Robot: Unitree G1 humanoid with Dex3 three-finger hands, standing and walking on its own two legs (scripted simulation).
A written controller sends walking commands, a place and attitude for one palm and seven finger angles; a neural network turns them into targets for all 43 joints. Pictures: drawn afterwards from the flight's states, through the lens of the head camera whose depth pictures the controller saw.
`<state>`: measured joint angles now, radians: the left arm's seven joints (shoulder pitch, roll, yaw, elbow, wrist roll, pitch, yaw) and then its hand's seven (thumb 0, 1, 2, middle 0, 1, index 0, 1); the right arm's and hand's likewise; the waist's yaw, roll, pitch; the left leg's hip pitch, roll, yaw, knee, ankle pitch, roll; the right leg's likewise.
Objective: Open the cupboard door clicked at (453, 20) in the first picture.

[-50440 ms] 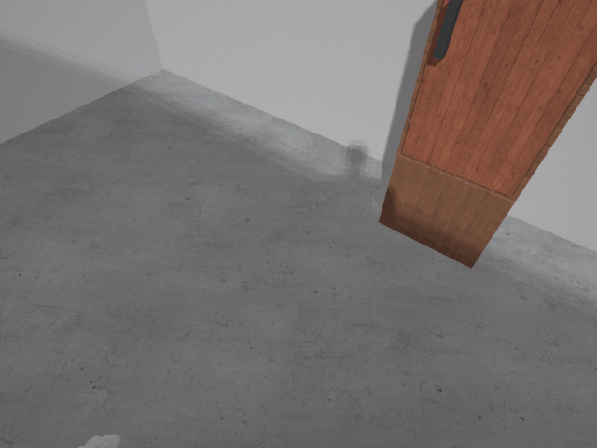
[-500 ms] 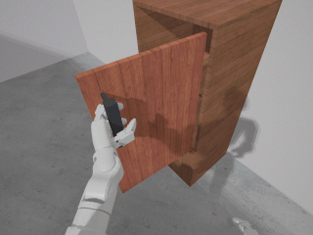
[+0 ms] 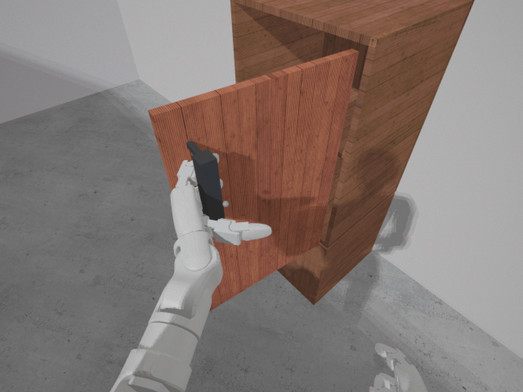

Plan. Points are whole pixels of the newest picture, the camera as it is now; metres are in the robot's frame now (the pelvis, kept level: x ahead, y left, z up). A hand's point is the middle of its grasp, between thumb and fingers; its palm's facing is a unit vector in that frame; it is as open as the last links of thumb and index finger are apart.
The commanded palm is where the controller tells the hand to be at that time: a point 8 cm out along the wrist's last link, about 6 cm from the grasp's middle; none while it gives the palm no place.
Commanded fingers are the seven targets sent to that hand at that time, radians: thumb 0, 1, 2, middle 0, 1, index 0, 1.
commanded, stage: open thumb and fingers to let go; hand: left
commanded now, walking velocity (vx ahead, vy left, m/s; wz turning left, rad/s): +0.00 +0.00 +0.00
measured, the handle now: (204, 187) +0.40 +0.13 +0.12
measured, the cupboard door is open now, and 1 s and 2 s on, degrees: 83 86 85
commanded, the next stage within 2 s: slide the hand sideways off the handle in 0.04 s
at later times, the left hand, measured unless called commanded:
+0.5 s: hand (218, 221) +0.33 +0.09 +0.12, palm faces -0.11 -0.99 +0.01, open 15.8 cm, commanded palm +0.30 +0.15 +0.12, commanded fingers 0.00 -0.50 0.30 -0.15 -0.30 -0.15 -0.30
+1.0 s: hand (196, 244) +0.29 +0.12 +0.11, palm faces -0.04 -1.00 -0.03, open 16.0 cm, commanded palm +0.26 +0.19 +0.12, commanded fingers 0.00 -0.50 0.30 -0.15 -0.30 -0.15 -0.30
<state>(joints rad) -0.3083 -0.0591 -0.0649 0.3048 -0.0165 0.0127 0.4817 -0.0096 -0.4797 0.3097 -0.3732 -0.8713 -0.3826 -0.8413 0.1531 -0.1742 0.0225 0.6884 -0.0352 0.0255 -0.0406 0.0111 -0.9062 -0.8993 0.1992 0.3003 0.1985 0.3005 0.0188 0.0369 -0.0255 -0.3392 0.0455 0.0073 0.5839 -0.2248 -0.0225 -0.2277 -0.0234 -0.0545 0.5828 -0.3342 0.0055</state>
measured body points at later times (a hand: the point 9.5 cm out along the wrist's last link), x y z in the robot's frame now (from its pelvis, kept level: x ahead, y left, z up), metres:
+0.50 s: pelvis +0.00 +0.01 +0.00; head -0.02 +0.00 +0.45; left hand +0.33 +0.15 +0.12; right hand +0.16 -0.21 -0.09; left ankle +0.05 +0.13 -0.73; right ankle -0.01 -0.12 -0.73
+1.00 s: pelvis +0.03 -0.03 +0.00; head +0.01 -0.05 +0.45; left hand +0.28 +0.17 +0.12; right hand +0.22 -0.26 -0.08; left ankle +0.05 +0.13 -0.73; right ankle -0.01 -0.12 -0.73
